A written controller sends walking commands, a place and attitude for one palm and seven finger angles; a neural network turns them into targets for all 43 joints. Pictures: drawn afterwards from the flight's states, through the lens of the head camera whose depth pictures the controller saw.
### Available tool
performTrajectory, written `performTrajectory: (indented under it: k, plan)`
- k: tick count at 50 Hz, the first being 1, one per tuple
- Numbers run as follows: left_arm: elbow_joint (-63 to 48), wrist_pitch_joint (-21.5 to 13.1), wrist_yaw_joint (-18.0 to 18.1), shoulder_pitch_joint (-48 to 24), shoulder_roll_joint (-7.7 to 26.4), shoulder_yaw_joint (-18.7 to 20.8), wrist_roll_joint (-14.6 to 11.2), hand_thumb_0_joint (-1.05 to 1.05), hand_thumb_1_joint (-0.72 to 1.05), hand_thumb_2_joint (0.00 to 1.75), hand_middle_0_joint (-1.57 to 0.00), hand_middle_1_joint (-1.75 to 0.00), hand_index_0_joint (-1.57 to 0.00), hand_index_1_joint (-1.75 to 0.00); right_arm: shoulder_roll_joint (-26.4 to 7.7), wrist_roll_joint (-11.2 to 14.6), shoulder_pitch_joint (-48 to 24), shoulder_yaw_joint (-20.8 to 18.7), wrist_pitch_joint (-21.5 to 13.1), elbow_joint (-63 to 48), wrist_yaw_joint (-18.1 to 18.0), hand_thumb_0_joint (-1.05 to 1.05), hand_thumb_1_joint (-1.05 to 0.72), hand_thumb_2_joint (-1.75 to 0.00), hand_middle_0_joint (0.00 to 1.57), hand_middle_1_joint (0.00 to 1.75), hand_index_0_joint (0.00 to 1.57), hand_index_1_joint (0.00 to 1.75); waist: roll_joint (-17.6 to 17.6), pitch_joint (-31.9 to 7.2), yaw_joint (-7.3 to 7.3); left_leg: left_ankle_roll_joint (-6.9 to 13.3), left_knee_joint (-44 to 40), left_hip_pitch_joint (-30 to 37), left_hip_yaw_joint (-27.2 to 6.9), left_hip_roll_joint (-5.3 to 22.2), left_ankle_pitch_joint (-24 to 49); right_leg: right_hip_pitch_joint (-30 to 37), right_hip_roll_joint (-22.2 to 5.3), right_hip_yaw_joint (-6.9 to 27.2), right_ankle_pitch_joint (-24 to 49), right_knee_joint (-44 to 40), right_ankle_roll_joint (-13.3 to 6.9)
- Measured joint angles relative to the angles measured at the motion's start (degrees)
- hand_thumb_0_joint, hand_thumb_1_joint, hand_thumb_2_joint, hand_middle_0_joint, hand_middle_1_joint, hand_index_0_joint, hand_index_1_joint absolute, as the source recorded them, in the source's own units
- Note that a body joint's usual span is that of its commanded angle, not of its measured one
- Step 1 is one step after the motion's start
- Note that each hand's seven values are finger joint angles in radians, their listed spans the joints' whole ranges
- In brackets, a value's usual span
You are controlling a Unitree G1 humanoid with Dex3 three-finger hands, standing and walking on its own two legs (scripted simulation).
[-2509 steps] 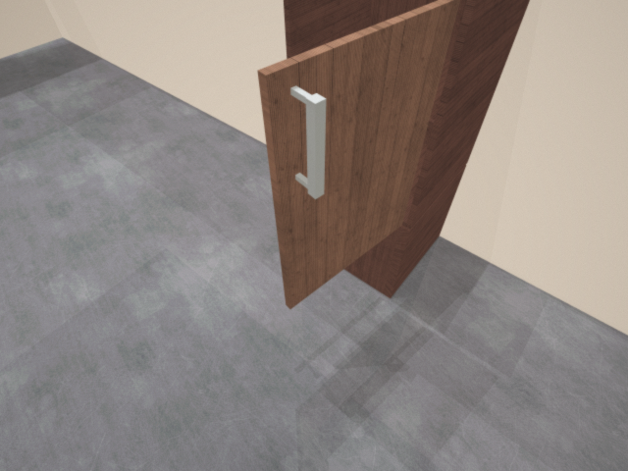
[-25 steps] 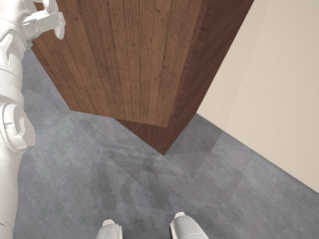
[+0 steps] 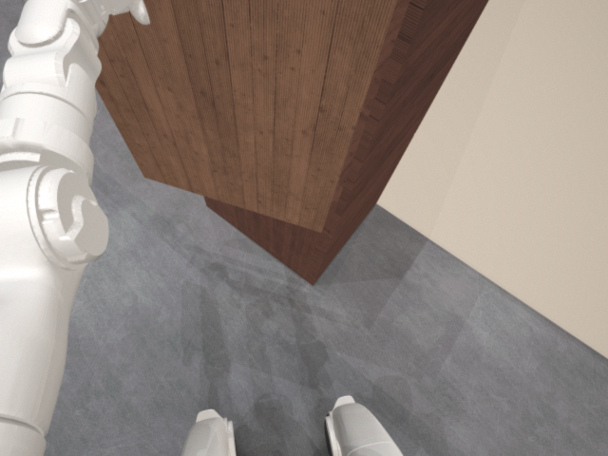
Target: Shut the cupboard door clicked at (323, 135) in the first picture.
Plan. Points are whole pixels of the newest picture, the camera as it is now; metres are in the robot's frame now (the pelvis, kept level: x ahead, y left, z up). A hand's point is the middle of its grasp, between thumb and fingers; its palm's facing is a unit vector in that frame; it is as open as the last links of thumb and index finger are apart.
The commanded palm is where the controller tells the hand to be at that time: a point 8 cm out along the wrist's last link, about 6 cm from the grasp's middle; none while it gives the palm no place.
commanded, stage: pull the fist back off the door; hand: left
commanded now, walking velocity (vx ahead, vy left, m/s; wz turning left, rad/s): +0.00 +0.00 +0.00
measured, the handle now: out of the picture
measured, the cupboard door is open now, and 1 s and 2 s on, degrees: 20 19 19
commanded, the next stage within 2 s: draw the hand back to the body in 0.74 s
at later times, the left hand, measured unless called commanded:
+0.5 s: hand (134, 29) +0.55 +0.09 +0.18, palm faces +0.06 -1.00 -0.02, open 3.1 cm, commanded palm +0.51 +0.13 +0.19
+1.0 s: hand (129, 54) +0.50 +0.10 +0.20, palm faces +0.06 -1.00 +0.02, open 3.1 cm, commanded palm +0.44 +0.15 +0.20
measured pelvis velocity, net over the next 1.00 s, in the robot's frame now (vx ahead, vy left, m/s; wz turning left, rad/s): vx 0.01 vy -0.01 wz -0.01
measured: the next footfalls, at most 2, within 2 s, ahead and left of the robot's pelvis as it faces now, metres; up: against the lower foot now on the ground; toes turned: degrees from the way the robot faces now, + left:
none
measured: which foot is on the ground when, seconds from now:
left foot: down 0.00-1.00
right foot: down 0.00-1.00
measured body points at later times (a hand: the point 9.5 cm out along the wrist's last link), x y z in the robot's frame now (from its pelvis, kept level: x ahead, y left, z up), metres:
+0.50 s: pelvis +0.02 -0.01 +0.03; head +0.09 -0.02 +0.47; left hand +0.54 +0.15 +0.19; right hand +0.00 -0.28 -0.09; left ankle +0.03 +0.14 -0.68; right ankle +0.00 -0.17 -0.68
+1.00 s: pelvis +0.01 -0.01 +0.03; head +0.05 -0.03 +0.48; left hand +0.49 +0.15 +0.20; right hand +0.08 -0.26 -0.09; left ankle +0.03 +0.14 -0.68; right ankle +0.00 -0.17 -0.68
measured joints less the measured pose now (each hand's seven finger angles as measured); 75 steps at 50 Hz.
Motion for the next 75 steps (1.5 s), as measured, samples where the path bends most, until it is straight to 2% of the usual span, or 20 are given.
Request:
performTrajectory:
  k: [3, 4, 6, 8, 12, 14, 17, 20, 23, 30, 37, 42, 45, 48, 52, 55, 61, 69, 72, 75]
  plan:
    - [-3.8, -1.1, 10.0, 2.8, -3.0, 1.2, 4.3, 0.01, 0.88, 0.94, -1.3, -1.5, -1.3, -1.5, 1.0, -1.6, 1.2, 0.0, 0.5, -1.0, 2.2, 0.0, -0.9, -0.9, 0.2, 0.3, 0.2, 0.3, 0.3, -1.0, -0.19, -0.1, -0.6, 0.2, 0.3, 0.0, 0.2, -0.1, -0.1, 0.2, 0.0, -0.2, -0.1]
    - [-4.8, -1.6, 11.8, 4.0, -3.6, 1.0, 5.7, 0.01, 0.89, 0.93, -1.3, -1.5, -1.3, -1.5, 1.3, -1.9, 1.4, -0.1, 0.7, -1.2, 2.7, 0.0, -0.9, -0.9, 0.2, 0.3, 0.2, 0.3, 0.4, -1.3, -0.26, -0.1, -1.0, 0.7, 0.4, 0.1, 0.2, 0.2, 0.0, 0.4, 0.0, -0.4, -0.2]
    - [-5.6, -2.4, 12.8, 6.3, -4.0, 0.5, 7.5, 0.01, 0.89, 0.93, -1.3, -1.5, -1.29, -1.5, 2.0, -1.9, 1.8, -0.1, 1.5, -1.4, 3.4, 0.0, -0.9, -0.9, 0.2, 0.3, 0.2, 0.3, 0.5, -1.4, -0.37, -0.2, -1.8, 2.1, 0.8, 0.2, 0.2, 1.4, 0.1, 0.7, 0.1, -1.0, -0.3]
    - [-4.8, -2.3, 11.7, 7.9, -4.1, 0.5, 7.6, 0.01, 0.9, 0.92, -1.3, -1.5, -1.3, -1.5, 2.4, -1.5, 2.0, -0.1, 2.4, -1.5, 3.4, 0.0, -0.9, -0.9, 0.2, 0.3, 0.2, 0.3, 0.6, -1.4, -0.44, -0.3, -3.0, 4.1, 1.2, 0.4, 0.3, 3.0, 0.2, 1.0, 0.3, -2.0, -0.4]
    - [-4.2, -1.4, 8.4, 10.8, -5.0, 2.4, 4.7, 0.01, 0.91, 0.92, -1.3, -1.5, -1.3, -1.5, 2.4, -0.3, 2.6, -0.3, 3.5, -1.5, 2.5, 0.0, -0.9, -0.9, 0.2, 0.3, 0.2, 0.3, 0.7, -1.5, 0.21, -0.4, -5.8, 8.4, 2.1, 0.9, 0.8, 6.8, 0.5, 1.5, 1.0, -4.6, -0.7]
    - [-5.0, -2.3, 7.8, 12.7, -5.6, 3.4, 3.6, 0.01, 0.9, 0.92, -1.3, -1.5, -1.3, -1.5, 2.0, 0.0, 2.8, -0.6, 3.4, -1.6, 2.1, 0.0, -0.9, -0.9, 0.2, 0.3, 0.2, 0.3, 0.8, -1.6, 0.67, -0.5, -7.1, 10.4, 2.5, 1.1, 1.0, 8.6, 0.6, 1.8, 1.3, -5.8, -0.7]
    - [-6.5, -4.7, 7.9, 15.7, -6.3, 3.5, 3.4, 0.01, 0.9, 0.91, -1.3, -1.5, -1.3, -1.5, 1.2, 0.1, 2.9, -1.2, 3.1, -1.8, 1.8, 0.0, -0.9, -0.9, 0.2, 0.3, 0.2, 0.3, 0.7, -1.8, 1.47, -0.6, -8.3, 12.8, 2.9, 1.2, 1.1, 10.7, 0.7, 2.1, 1.4, -6.8, -0.8]
    - [-7.8, -6.0, 7.9, 18.6, -6.9, 2.2, 3.3, 0.01, 0.9, 0.91, -1.3, -1.5, -1.3, -1.5, 0.5, 0.6, 2.4, -1.7, 3.2, -1.8, 1.8, 0.0, -0.9, -0.9, 0.2, 0.3, 0.2, 0.3, 0.3, -1.8, 2.48, -0.7, -9.1, 14.8, 3.1, 1.2, 1.1, 12.4, 0.6, 2.3, 1.2, -7.2, -0.9]
    - [-9.9, -5.6, 7.0, 21.7, -8.3, 0.2, 2.0, 0.01, 0.9, 0.91, -1.3, -1.5, -1.3, -1.5, 0.0, 1.3, 1.6, -2.4, 3.6, -1.7, 1.6, 0.0, -0.9, -0.9, 0.2, 0.3, 0.2, 0.3, -0.1, -1.4, 3.84, -0.8, -9.9, 16.5, 3.1, 1.0, 1.2, 14.2, 0.5, 2.1, 1.2, -7.7, -1.1]
    - [-19.8, -5.2, 6.1, 29.9, -14.6, -4.1, -2.2, 0.01, 0.9, 0.9, -1.3, -1.5, -1.3, -1.5, -0.5, 2.6, -2.1, -3.5, 2.7, -1.3, 0.1, 0.0, -0.91, -0.9, 0.2, 0.3, 0.2, 0.3, -1.0, -0.3, 6.78, -0.9, -11.1, 20.2, 2.6, 0.8, 1.5, 18.3, 0.2, 1.4, 1.4, -9.3, -1.1]
    - [-23.7, -4.7, 8.0, 32.5, -17.6, -7.2, -1.5, 0.01, 0.9, 0.9, -1.3, -1.5, -1.3, -1.5, 0.3, 3.2, -6.2, -3.0, 1.4, -1.5, -0.4, 0.0, -0.91, -0.9, 0.2, 0.3, 0.2, 0.3, -1.0, -0.9, 7.96, -0.8, -11.7, 22.8, 2.5, 0.2, 1.5, 20.7, -0.3, 1.3, 1.1, -9.5, -1.0]
    - [-20.0, -2.7, 8.2, 30.1, -17.3, -6.8, -2.0, 0.01, 0.9, 0.9, -1.3, -1.5, -1.3, -1.5, 1.4, 3.5, -8.0, -1.7, 1.8, -1.7, -0.5, 0.0, -0.91, -0.9, 0.2, 0.3, 0.2, 0.3, -1.0, -0.7, 8.21, -0.7, -12.4, 23.8, 2.6, -0.2, 2.1, 21.5, -0.7, 1.3, 1.2, -9.3, -1.0]
    - [-18.3, -2.9, 8.2, 28.8, -16.9, -6.6, -2.0, 0.01, 0.9, 0.9, -1.3, -1.5, -1.3, -1.5, 1.8, 3.5, -8.1, -1.2, 1.7, -1.8, -0.5, 0.0, -0.91, -0.9, 0.2, 0.3, 0.2, 0.3, -1.0, -0.2, 8.28, -0.7, -12.5, 23.7, 2.6, -0.3, 2.5, 21.3, -0.8, 1.3, 1.4, -9.1, -1.0]
    - [-19.1, -3.9, 7.2, 29.9, -16.7, -4.6, -2.3, 0.01, 0.9, 0.9, -1.3, -1.5, -1.3, -1.5, 2.0, 3.4, -7.6, -0.8, 2.1, -1.9, -0.6, 0.0, -0.9, -0.9, 0.2, 0.3, 0.2, 0.3, -1.1, -0.1, 8.39, -0.7, -12.8, 23.8, 3.1, -0.2, 2.8, 20.9, -0.8, 1.9, 1.6, -9.0, -1.0]
    - [-25.3, -4.6, 5.6, 36.9, -16.2, -3.3, -2.9, 0.01, 0.9, 0.9, -1.3, -1.5, -1.3, -1.5, 1.8, 3.8, -5.5, -1.1, 2.8, -2.3, -0.8, 0.01, -0.9, -0.9, 0.2, 0.3, 0.2, 0.3, -1.0, -0.8, 8.87, -0.7, -13.8, 25.4, 4.1, 0.0, 2.9, 21.8, -0.6, 2.8, 1.9, -9.6, -1.0]
    - [-32.4, -3.7, 4.2, 44.2, -16.1, -3.6, -3.9, 0.01, 0.9, 0.9, -1.3, -1.5, -1.3, -1.5, 1.4, 4.4, -4.0, -1.7, 3.3, -2.5, -1.1, 0.01, -0.9, -0.9, 0.2, 0.3, 0.2, 0.3, -0.7, -1.2, 9.54, -0.7, -14.5, 27.5, 4.6, 0.2, 2.7, 23.7, -0.4, 3.2, 1.9, -10.4, -1.0]
    - [-46.5, 0.6, 1.8, 55.0, -16.8, -6.8, -6.9, 0.01, 0.9, 0.9, -1.3, -1.5, -1.3, -1.5, 0.6, 5.7, -4.5, -2.2, 3.5, -2.2, -2.5, 0.01, -0.9, -0.9, 0.2, 0.3, 0.2, 0.3, -0.8, -0.7, 11.64, -0.6, -15.2, 31.7, 4.0, 0.1, 2.6, 28.7, -0.5, 2.5, 2.1, -12.0, -1.0]
    - [-59.6, 7.0, -0.2, 63.5, -17.3, -9.2, -9.0, 0.01, 0.9, 0.9, -1.27, -1.48, -1.27, -1.47, 0.4, 6.3, -11.5, -0.9, 2.2, -4.1, -4.1, 0.01, -0.91, -0.9, 0.2, 0.3, 0.2, 0.3, -0.5, 0.0, 13.97, -0.4, -17.0, 35.3, 3.2, -0.7, 4.0, 32.7, -1.3, 1.6, 2.9, -13.5, -0.8]
    - [-66.0, 4.9, 3.2, 69.6, -16.3, -10.6, -5.8, 0.01, 0.9, 0.9, -1.23, -1.43, -1.23, -1.42, 1.2, 5.8, -14.4, -0.1, 1.9, -5.6, -4.6, 0.01, -0.91, -0.9, 0.2, 0.3, 0.2, 0.3, -0.5, 0.7, 14.16, -0.3, -19.0, 37.5, 3.5, -0.9, 5.0, 34.4, -1.5, 1.8, 3.6, -14.8, -0.8]
    - [-71.1, 2.8, 6.1, 75.1, -15.8, -11.5, -3.9, 0.01, 0.9, 0.9, -1.18, -1.37, -1.18, -1.36, 2.0, 5.5, -16.3, 0.6, 1.8, -6.9, -5.0, 0.01, -0.9, -0.9, 0.2, 0.3, 0.2, 0.3, -0.7, 1.9, 14.81, -0.3, -21.1, 39.3, 3.5, -1.0, 6.1, 36.2, -1.6, 1.6, 4.5, -16.7, -0.8]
